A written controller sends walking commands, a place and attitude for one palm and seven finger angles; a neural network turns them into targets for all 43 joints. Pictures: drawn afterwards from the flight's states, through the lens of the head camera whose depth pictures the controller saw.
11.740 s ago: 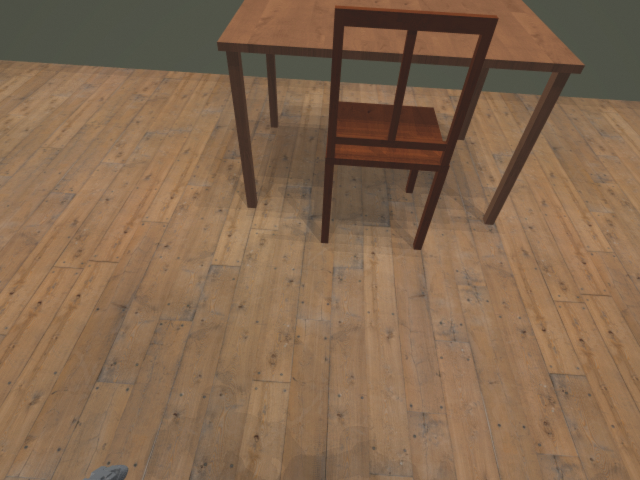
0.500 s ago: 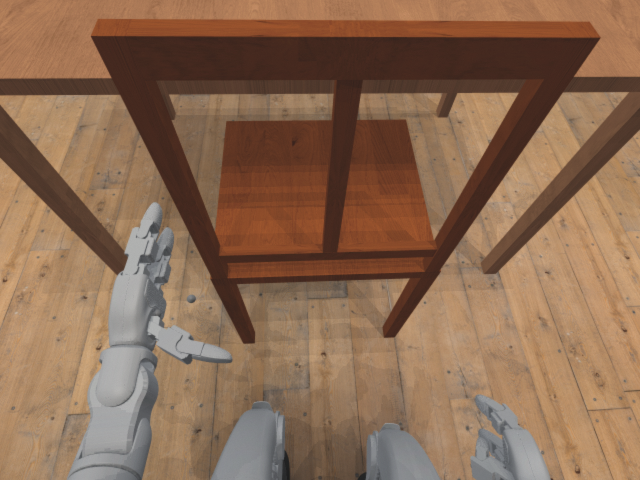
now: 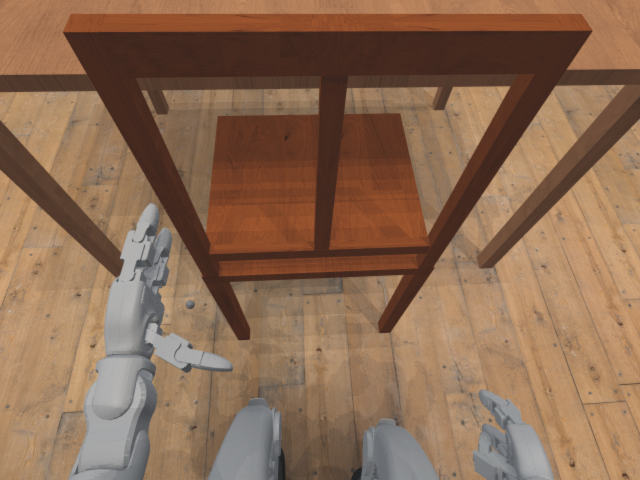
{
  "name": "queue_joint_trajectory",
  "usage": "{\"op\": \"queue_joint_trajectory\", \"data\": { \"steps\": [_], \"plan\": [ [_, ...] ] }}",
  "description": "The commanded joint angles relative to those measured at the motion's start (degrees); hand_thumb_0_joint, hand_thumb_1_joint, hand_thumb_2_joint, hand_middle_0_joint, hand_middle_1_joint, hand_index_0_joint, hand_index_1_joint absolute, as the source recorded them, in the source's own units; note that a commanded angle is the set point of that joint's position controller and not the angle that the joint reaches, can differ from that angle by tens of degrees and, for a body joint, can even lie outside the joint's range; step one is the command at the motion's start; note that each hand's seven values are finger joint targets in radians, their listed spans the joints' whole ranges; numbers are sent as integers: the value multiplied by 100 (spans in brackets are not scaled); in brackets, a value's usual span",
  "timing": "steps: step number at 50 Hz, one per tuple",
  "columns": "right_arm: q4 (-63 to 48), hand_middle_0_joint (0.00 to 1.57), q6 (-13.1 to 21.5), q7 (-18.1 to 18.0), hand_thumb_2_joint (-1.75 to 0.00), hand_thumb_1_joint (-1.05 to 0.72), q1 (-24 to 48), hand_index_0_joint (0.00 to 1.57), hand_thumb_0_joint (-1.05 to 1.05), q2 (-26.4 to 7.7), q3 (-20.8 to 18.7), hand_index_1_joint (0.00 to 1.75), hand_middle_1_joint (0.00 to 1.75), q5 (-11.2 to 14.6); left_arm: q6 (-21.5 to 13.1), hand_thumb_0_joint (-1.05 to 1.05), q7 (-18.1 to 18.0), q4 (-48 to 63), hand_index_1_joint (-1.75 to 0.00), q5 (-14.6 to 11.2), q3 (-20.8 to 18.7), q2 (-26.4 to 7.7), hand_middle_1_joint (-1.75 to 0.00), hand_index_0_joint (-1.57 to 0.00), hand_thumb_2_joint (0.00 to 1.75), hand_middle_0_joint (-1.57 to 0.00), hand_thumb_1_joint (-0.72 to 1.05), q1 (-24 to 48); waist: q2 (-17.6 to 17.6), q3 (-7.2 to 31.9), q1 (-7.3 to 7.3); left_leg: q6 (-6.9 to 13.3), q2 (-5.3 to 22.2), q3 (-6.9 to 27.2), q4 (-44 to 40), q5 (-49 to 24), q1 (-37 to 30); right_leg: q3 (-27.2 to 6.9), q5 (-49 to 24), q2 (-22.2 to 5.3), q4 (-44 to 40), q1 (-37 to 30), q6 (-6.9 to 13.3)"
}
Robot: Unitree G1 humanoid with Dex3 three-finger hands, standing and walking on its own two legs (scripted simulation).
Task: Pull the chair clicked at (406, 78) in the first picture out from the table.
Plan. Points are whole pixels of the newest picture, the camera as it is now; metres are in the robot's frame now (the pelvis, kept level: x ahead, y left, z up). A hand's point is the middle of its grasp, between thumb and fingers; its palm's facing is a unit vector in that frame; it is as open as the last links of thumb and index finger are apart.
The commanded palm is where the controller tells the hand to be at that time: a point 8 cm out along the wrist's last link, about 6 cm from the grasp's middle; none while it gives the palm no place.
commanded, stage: aim the fingers beside a spindle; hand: left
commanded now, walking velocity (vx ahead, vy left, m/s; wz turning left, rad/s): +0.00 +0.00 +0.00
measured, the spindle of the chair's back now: (325, 182) +0.47 +0.02 +0.05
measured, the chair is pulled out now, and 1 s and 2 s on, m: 0.00 0.00 0.00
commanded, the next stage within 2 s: none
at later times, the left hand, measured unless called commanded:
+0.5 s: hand (174, 303) +0.32 +0.19 +0.01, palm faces +0.10 -0.99 -0.05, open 16.9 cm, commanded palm +0.28 +0.23 +0.02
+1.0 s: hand (164, 304) +0.30 +0.19 +0.05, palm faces +0.09 -0.99 -0.05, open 16.9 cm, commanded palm +0.28 +0.24 +0.02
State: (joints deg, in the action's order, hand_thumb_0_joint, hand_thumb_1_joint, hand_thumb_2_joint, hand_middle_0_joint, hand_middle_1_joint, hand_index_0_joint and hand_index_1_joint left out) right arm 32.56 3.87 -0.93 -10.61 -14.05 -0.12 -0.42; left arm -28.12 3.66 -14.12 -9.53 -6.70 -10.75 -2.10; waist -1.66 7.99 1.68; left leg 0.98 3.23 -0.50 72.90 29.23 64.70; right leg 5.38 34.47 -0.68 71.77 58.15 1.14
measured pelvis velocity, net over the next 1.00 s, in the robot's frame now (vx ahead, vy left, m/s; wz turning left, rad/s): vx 0.00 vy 0.01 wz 0.00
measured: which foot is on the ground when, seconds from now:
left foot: down 0.00-1.00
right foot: down 0.00-1.00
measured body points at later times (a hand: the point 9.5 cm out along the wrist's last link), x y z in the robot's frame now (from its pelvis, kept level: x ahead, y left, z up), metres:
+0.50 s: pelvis +0.00 +0.00 -0.01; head +0.10 +0.01 +0.43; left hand +0.30 +0.24 +0.01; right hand +0.16 -0.25 -0.11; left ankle +0.05 +0.11 -0.62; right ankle +0.00 -0.11 -0.62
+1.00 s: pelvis +0.00 +0.01 +0.00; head +0.11 +0.02 +0.44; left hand +0.29 +0.24 +0.05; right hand +0.16 -0.23 -0.10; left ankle +0.05 +0.11 -0.62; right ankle +0.00 -0.11 -0.62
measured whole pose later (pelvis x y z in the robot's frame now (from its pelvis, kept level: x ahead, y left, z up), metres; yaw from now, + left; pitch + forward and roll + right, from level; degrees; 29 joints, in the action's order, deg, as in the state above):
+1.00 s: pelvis +0.00 +0.01 +0.00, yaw +0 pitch +21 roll -4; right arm 32.9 4.6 -0.7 -11.0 -13.8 0.3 -0.5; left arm -29.3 3.8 -9.3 -10.5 -7.8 -12.3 -4.3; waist -2.0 8.4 1.3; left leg 1.6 3.1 -0.3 73.2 29.1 65.0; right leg 5.4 33.9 -0.7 71.1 57.9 0.5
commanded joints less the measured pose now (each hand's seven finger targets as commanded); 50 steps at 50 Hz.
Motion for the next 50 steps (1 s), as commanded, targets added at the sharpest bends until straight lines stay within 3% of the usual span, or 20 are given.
{"op": "queue_joint_trajectory", "data": {
  "steps": [1,3,6,9,12,14,17,20,23,24,27,29,30,33,36,38,42,44,47,50],
  "plan": [
    [-560,20,203,-4,-90,-90,-97,20,0,-753,-288,30,30,15,-462,0,-157,779,-8,-77,-670,-912,-8,-6,30,-6,-50,654,66,1950,66,27,-186,253,-865,-1544,-1777,-293,-1836,145,-1048,-748,18],
    [-521,20,155,-3,-90,-90,-96,20,0,-805,-298,30,30,49,-273,0,20,39,-8,-120,-691,-801,-8,-6,30,-6,-50,473,315,1537,99,38,-224,201,-830,-1154,-1350,-345,-1588,157,-1143,-680,14],
    [-610,20,132,-12,-90,-90,-63,20,0,-885,-306,30,30,128,-87,0,413,-257,-8,-295,-543,-654,-8,-6,30,-6,-50,567,462,1537,110,54,-267,150,-766,-903,-1077,-464,-1393,107,-1244,-785,2],
    [-722,20,253,-78,-90,-90,-40,20,0,-858,-344,30,30,135,-290,0,626,706,-8,-424,-458,-758,-8,-6,30,-6,-50,947,-24,2134,46,85,-246,164,-760,-1322,-1542,-499,-1802,82,-1178,-987,25],
    [-748,20,418,-115,-90,-90,-86,20,0,-785,-359,30,30,74,-661,0,467,2017,-8,-431,-488,-1001,-8,-6,30,-6,-50,909,-596,2814,-77,57,-185,266,-853,-2101,-2483,-383,-2217,101,-1057,-1020,66],
    [-652,20,464,-111,-90,-90,-117,20,0,-763,-328,30,30,27,-750,0,239,2181,-8,-335,-464,-1041,-8,-6,30,-6,-50,876,-606,2687,-1,48,-158,339,-851,-2251,-2578,-319,-2184,109,-1004,-816,58],
    [-452,20,401,-79,-90,-90,-94,20,0,-801,-313,30,30,10,-561,0,44,963,-8,-169,-487,-842,-8,-6,30,-6,-50,735,33,1788,201,44,-162,339,-806,-1434,-1807,-254,-1574,139,-1042,-398,14],
    [-434,20,271,-42,-90,-90,-44,20,0,-880,-301,30,30,62,-250,0,150,-248,-8,-119,-647,-797,-8,-6,30,-6,-50,743,433,1277,184,41,-241,265,-751,-614,-1072,-317,-897,133,-1114,-217,6],
    [-625,20,220,-49,-90,-90,-20,20,0,-912,-312,30,30,116,-112,0,377,-198,-8,-235,-730,-869,-8,-6,30,-6,-50,893,138,1639,40,52,-265,201,-782,-715,-1177,-402,-1001,118,-1145,-502,48],
    [-693,20,237,-53,-90,-90,-38,20,0,-894,-323,30,30,107,-161,0,415,219,-8,-300,-810,-968,-8,-6,30,-6,-50,878,-29,2045,-76,55,-251,211,-818,-1008,-1433,-405,-1310,113,-1092,-706,65],
    [-849,20,358,-62,-90,-90,-39,20,0,-802,-331,30,30,85,-442,0,393,1777,-8,-382,-498,-935,-8,-6,30,-6,-50,1014,-606,2914,-149,30,-195,277,-918,-1960,-2467,-336,-2017,107,-1023,-975,88],
    [-824,20,433,-67,-90,-90,-112,20,0,-775,-329,30,30,46,-591,0,244,2359,-8,-366,-495,-1032,-8,-6,30,-6,-50,642,-692,3117,-150,6,-146,375,-945,-2436,-2879,-272,-2202,125,-992,-926,83],
    [-781,20,450,-60,-90,-90,-95,20,0,-755,-318,30,30,43,-610,0,164,2334,-8,-326,-341,-898,-8,-6,30,-6,-50,557,-587,2933,-56,9,-123,404,-949,-2414,-2878,-242,-2128,134,-1002,-776,68],
    [-535,20,396,-43,-90,-90,-128,20,0,-796,-286,30,30,29,-392,0,22,1081,-8,-155,-178,-581,-8,-6,30,-6,-50,536,46,1719,258,38,-124,464,-924,-1493,-1977,-143,-1466,166,-1040,-230,18],
    [-480,20,262,-14,-90,-90,-62,20,0,-896,-280,30,30,76,-136,0,100,-188,-8,-37,-209,-427,-8,-6,30,-6,-50,708,505,1052,285,35,-212,411,-868,-435,-1142,-157,-722,165,-1056,76,18],
    [-583,20,215,-20,-90,-90,-3,20,0,-925,-289,30,30,119,-95,0,186,-284,-8,-74,-402,-576,-8,-6,30,-6,-50,857,374,1197,157,49,-257,339,-872,-325,-1116,-230,-606,150,-1090,-45,45],
    [-839,20,297,-53,-90,-90,-7,20,0,-829,-313,30,30,53,-468,0,202,1561,-8,-213,-617,-1046,-8,-6,30,-6,-50,1229,-576,2707,-173,10,-208,328,-936,-1498,-2269,-307,-1475,121,-980,-640,117],
    [-860,20,354,-48,-90,-90,-86,20,0,-775,-302,30,30,16,-647,0,78,2418,-8,-231,-609,-1177,-8,-6,30,-6,-50,994,-871,3201,-211,-29,-156,392,-968,-2229,-2915,-265,-1898,142,-937,-756,125],
    [-671,20,380,-33,-90,-90,-77,20,0,-737,-276,30,30,-7,-630,0,-62,2089,-8,-211,-530,-1020,-8,-6,30,-6,-50,644,-604,2677,-45,-26,-121,420,-961,-2236,-2679,-206,-1931,160,-967,-650,85],
    [-522,20,274,7,-90,-90,-85,20,0,-823,-268,30,30,41,-213,0,62,486,-8,-128,-192,-455,-8,-6,30,-6,-50,223,165,1522,235,7,-147,426,-936,-1239,-1697,-123,-1342,199,-1049,-231,23]
  ]
}}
